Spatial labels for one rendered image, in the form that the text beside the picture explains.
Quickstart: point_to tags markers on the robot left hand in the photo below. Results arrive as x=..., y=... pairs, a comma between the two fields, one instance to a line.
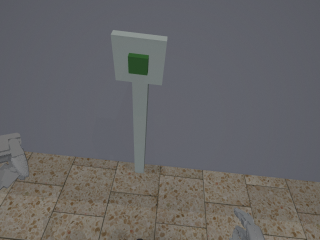
x=11, y=152

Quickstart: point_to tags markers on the panel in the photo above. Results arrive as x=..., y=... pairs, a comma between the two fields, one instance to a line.
x=123, y=43

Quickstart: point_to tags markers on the button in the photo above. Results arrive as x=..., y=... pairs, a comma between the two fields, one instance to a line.
x=138, y=64

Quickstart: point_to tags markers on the robot right hand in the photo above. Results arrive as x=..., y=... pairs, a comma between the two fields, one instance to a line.
x=252, y=232

